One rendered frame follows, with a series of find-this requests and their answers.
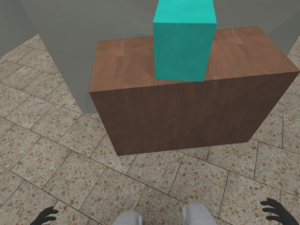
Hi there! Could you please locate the robot left thigh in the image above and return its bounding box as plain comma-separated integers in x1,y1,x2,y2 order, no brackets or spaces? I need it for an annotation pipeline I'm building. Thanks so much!
113,211,143,225

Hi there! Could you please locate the carton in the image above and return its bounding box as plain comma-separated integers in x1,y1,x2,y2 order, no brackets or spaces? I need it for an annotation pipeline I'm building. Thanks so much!
153,0,217,82

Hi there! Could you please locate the robot right thigh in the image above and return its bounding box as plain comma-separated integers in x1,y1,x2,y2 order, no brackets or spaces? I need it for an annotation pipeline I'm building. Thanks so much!
182,202,217,225

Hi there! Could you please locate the right robot hand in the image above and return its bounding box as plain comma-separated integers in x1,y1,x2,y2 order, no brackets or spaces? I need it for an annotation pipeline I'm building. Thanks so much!
260,198,299,225

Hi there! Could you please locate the robot thigh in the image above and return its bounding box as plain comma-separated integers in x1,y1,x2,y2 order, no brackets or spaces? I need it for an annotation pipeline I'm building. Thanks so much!
113,211,143,225
182,202,217,225

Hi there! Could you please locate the left robot hand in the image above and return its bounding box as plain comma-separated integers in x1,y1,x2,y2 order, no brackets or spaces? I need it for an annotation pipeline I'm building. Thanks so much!
30,206,59,225

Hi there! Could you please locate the pedestal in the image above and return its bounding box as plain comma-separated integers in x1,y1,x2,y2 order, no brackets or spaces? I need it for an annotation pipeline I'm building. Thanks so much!
89,26,300,156

